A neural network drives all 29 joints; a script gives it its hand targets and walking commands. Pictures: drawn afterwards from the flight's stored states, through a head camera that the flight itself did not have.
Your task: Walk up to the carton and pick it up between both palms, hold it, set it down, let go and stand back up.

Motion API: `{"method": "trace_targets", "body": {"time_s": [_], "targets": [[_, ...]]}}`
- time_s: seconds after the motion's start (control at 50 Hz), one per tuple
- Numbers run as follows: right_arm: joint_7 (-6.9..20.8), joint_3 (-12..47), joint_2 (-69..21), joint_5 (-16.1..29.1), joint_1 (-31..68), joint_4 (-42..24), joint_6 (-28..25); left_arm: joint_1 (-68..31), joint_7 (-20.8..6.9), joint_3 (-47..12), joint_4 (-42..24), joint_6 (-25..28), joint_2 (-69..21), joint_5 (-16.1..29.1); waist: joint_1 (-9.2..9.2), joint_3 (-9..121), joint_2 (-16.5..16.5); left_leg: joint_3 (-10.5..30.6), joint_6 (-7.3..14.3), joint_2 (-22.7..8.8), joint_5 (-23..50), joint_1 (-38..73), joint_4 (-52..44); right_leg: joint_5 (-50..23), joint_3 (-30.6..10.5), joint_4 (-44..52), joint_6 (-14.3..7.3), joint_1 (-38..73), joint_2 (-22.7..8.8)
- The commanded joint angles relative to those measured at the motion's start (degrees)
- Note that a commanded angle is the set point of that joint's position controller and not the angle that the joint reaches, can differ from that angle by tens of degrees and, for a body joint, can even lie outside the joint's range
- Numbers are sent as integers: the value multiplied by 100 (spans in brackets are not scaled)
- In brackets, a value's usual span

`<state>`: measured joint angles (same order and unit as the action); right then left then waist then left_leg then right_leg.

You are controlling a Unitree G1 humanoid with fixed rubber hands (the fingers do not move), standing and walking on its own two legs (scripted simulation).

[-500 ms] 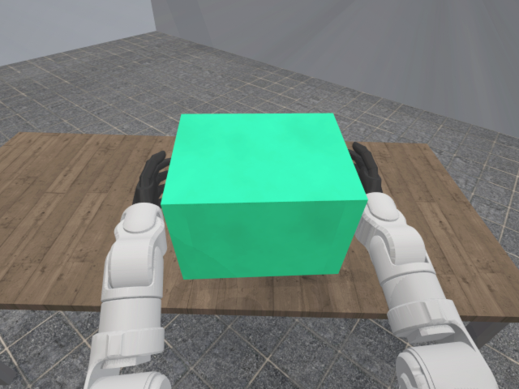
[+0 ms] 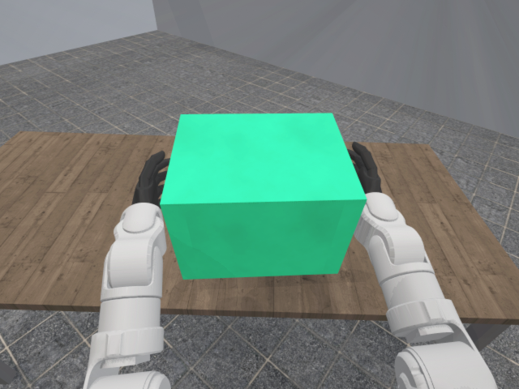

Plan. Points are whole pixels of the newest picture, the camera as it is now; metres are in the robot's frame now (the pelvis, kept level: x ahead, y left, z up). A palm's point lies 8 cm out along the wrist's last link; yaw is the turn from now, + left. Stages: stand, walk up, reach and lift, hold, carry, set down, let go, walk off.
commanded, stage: hold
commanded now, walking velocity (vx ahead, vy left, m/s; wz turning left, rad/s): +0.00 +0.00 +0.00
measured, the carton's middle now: (259, 194) +0.37 +0.00 +0.16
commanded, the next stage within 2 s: none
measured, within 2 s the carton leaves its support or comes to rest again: neither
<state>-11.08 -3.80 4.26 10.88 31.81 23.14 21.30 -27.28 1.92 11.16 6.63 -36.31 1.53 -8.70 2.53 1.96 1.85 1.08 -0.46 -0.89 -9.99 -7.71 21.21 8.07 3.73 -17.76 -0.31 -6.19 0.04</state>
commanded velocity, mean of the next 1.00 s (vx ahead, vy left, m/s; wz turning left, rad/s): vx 0.00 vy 0.00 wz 0.00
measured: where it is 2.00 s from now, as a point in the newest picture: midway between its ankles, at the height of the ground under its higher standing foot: outside the picture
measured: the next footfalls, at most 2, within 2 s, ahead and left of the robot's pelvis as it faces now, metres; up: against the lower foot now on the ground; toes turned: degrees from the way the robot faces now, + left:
none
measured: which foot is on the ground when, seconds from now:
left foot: down 0.00-1.00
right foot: down 0.00-1.00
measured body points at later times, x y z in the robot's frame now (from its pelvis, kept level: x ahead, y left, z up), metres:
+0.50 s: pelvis +0.00 +0.00 +0.00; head -0.03 +0.02 +0.45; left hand +0.36 +0.16 +0.16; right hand +0.37 -0.17 +0.16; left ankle +0.02 +0.12 -0.75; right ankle +0.02 -0.11 -0.75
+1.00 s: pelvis +0.00 +0.00 +0.00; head -0.04 +0.02 +0.45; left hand +0.36 +0.17 +0.16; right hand +0.37 -0.17 +0.16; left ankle +0.02 +0.12 -0.75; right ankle +0.02 -0.11 -0.75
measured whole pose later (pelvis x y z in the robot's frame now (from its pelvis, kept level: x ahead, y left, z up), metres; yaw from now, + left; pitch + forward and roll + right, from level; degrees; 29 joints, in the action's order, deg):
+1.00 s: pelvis +0.00 +0.00 +0.00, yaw +0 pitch -4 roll -1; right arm -10.9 -4.3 3.7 10.1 31.6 23.2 21.6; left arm -27.7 1.2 11.7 6.8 -37.2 1.2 -9.5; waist 2.8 1.6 2.1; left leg 1.1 -0.5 -0.8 -9.7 -7.0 20.8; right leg 8.1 3.7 -18.0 -0.4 -5.8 0.0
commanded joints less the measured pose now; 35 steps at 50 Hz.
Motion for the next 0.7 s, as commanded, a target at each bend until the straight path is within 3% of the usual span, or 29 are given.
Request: {"method": "trace_targets", "body": {"time_s": [0.0, 0.02, 0.04, 0.08, 0.16, 0.18, 0.22, 0.24, 0.28, 0.3, 0.32, 0.34, 0.36, 0.44, 0.5, 0.56, 0.6, 0.64, 0.68], "targets": [[787, 2799, -3489, 557, 4766, -2166, -417, -4478, -838, -3154, -1443, 446, -3411, 916, 153, 2797, -284, 31, -78, 344, 1641, 632, -202, -1518, -154, 46, 248, 1125, 270], [778, 2895, -3565, 667, 4793, -2358, -454, -4560, -832, -3182, -1627, 473, -3409, 971, 90, 3017, -331, 13, -106, 348, 1688, 752, -118, -1618, -155, -16, 266, 1194, 294], [777, 2845, -3507, 628, 4877, -2387, -438, -4636, -821, -3259, -1574, 474, -3399, 1014, 189, 3015, -379, 46, -119, 329, 1588, 714, -152, -1483, -138, 10, 253, 1106, 304], [801, 2859, -3551, 671, 4664, -2388, -422, -4628, -791, -3354, -1808, 520, -3411, 1051, 166, 2925, -393, 75, -152, 332, 1821, 758, -120, -1625, -141, 2, 246, 1020, 325], [848, 2834, -3436, 618, 4770, -2387, -392, -4620, -780, -3230, -1701, 446, -3355, 984, 69, 2906, -334, 45, -112, 328, 1528, 809, -191, -1217, -105, 79, 241, 942, 330], [837, 2805, -3437, 609, 4762, -2361, -395, -4567, -765, -3225, -1602, 418, -3370, 1007, 112, 2739, -501, 19, -131, 334, 1553, 814, -193, -1203, -113, 58, 206, 832, 312], [852, 2763, -3402, 557, 4777, -2254, -377, -4575, -780, -3156, -1492, 371, -3350, 945, 104, 2541, -404, 34, -143, 322, 1470, 751, -196, -1087, -77, 82, 207, 783, 295], [839, 2804, -3449, 562, 4683, -2167, -368, -4504, -793, -3126, -1518, 373, -3308, 921, 55, 2572, -320, -26, -88, 335, 1395, 707, -200, -1167, -104, 91, 242, 950, 274], [833, 2720, -3403, 563, 4645, -2102, -346, -4608, -829, -3212, -1597, 366, -3324, 942, 184, 2625, -433, -11, -158, 327, 1452, 717, -224, -1253, -108, 59, 186, 966, 287], [833, 2925, -3498, 663, 4766, -2536, -414, -4519, -801, -3334, -1813, 399, -3440, 1038, 146, 3066, -384, 6, -149, 340, 1795, 892, -96, -1517, -125, 21, 210, 1072, 332], [809, 2961, -3480, 732, 4785, -2595, -408, -4580, -790, -3366, -1877, 436, -3386, 1072, 188, 3064, -376, 15, -149, 354, 2003, 984, -45, -1848, -127, -17, 245, 1137, 318], [782, 3028, -3494, 783, 4841, -2731, -413, -4533, -788, -3382, -1916, 423, -3407, 1053, 117, 3111, -413, 75, -169, 370, 2187, 919, -16, -2051, -126, -74, 254, 1156, 311], [767, 2961, -3349, 765, 4584, -2636, -374, -4417, -786, -3355, -1825, 415, -3346, 1046, 168, 2950, -483, 77, -197, 343, 2171, 857, -38, -2011, -150, -17, 240, 1166, 334], [812, 2957, -3272, 638, 4668, -2551, -335, -4232, -844, -3051, -1620, 323, -3178, 840, -11, 2665, -222, 7, -74, 346, 1598, 659, -238, -1426, -113, 66, 279, 1143, 316], [869, 2866, -3398, 619, 4713, -2375, -377, -4532, -825, -3165, -1693, 349, -3261, 957, 12, 2688, -323, 13, -85, 321, 1495, 737, -225, -1248, -110, 25, 208, 973, 305], [846, 2884, -3410, 704, 4913, -2716, -460, -4543, -769, -3371, -1837, 386, -3401, 1093, 99, 3117, -409, 19, -144, 309, 1883, 955, -96, -1508, -98, 19, 200, 999, 345], [826, 2859, -3316, 610, 4564, -2342, -348, -4463, -786, -3305, -1751, 373, -3279, 1010, 143, 2815, -290, 29, -165, 317, 1809, 951, -133, -1463, -97, 63, 227, 988, 351], [815, 2910, -3401, 671, 4742, -2508, -358, -4436, -833, -3137, -1619, 342, -3256, 951, 28, 2795, -344, -3, -100, 354, 1644, 811, -178, -1471, -142, 70, 271, 1125, 319], [807, 2863, -3392, 544, 4682, -2364, -353, -4307, -868, -3006, -1390, 315, -3254, 912, 27, 2631, -209, 20, -32, 338, 1476, 652, -283, -1434, -151, 45, 282, 1134, 251]]}}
